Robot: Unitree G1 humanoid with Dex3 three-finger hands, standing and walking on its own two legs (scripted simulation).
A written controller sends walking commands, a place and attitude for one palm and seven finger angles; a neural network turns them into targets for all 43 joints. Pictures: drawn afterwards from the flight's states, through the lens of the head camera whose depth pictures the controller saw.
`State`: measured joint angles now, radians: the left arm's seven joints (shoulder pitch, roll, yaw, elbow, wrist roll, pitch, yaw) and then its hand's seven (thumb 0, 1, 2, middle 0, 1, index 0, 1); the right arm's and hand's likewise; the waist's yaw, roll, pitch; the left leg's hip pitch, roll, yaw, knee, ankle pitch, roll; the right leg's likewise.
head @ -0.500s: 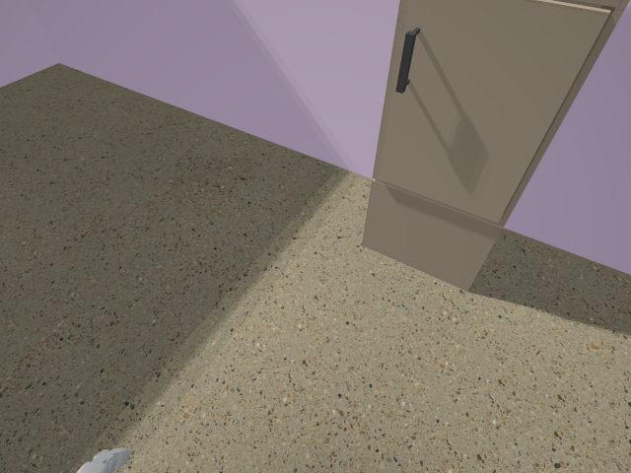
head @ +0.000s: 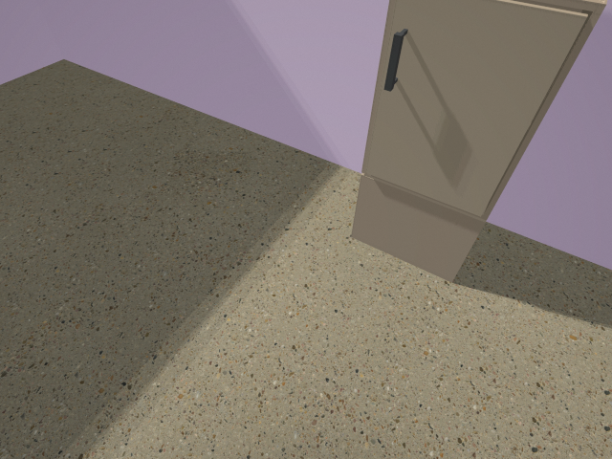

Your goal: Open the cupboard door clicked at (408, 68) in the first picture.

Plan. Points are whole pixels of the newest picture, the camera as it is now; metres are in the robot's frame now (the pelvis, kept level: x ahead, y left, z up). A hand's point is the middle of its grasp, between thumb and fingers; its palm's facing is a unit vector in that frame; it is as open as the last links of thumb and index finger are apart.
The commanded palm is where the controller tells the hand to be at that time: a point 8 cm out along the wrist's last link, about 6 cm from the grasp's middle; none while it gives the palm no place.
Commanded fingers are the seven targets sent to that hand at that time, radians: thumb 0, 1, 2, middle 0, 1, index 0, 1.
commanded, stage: stand and wait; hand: left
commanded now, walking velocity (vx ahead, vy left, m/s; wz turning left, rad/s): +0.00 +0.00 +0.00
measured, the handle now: (396, 60) +1.06 -0.18 +0.04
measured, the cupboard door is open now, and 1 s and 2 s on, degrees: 0 0 0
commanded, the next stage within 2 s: look at it before walking up in 0.32 s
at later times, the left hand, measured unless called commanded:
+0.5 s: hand out of the picture +0.08 +0.24 -0.15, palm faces -0.03 -0.94 -0.33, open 7.4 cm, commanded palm none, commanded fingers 0.00 0.90 0.90 -0.20 -0.30 -0.20 -0.30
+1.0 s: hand out of the picture +0.07 +0.24 -0.15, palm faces -0.03 -0.94 -0.34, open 7.4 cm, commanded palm none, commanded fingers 0.00 0.90 0.90 -0.20 -0.30 -0.20 -0.30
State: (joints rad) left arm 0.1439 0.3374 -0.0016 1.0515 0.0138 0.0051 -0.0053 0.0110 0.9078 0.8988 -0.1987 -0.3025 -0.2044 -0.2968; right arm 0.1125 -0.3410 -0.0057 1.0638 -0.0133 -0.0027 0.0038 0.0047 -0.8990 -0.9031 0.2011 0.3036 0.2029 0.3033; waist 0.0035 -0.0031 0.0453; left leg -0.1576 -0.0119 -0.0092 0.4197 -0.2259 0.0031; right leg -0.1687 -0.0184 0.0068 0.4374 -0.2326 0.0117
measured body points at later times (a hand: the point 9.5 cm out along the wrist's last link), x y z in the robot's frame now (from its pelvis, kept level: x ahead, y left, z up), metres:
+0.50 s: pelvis -0.01 +0.00 +0.00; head -0.01 -0.01 +0.45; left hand +0.08 +0.29 -0.13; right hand +0.07 -0.30 -0.13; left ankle +0.00 +0.12 -0.74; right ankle +0.00 -0.13 -0.74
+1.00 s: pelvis +0.00 -0.01 +0.00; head +0.01 -0.01 +0.45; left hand +0.08 +0.29 -0.13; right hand +0.08 -0.30 -0.13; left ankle +0.00 +0.12 -0.74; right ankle +0.00 -0.13 -0.74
